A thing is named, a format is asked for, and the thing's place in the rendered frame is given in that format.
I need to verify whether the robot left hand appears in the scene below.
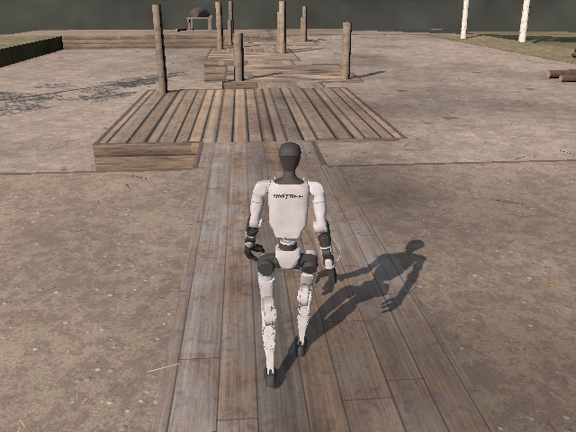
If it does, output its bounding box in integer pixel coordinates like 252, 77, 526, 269
244, 244, 265, 261

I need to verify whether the robot right shin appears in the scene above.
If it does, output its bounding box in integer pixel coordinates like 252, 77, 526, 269
297, 290, 312, 346

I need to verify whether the right robot forearm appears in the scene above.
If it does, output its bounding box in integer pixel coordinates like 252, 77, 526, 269
318, 220, 336, 269

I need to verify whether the robot left shin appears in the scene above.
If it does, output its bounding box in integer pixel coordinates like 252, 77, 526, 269
261, 309, 275, 375

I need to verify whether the robot right hand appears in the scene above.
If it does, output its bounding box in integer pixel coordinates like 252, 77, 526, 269
315, 267, 337, 295

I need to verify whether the robot shin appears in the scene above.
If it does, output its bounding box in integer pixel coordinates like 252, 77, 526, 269
297, 290, 312, 346
261, 309, 275, 375

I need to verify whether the left robot upper arm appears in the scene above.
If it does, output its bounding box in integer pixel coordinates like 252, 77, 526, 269
249, 180, 271, 229

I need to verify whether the right robot upper arm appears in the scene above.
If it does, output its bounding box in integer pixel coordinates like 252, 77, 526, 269
308, 181, 327, 233

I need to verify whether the left robot forearm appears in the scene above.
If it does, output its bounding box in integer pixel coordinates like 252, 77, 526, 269
245, 215, 259, 248

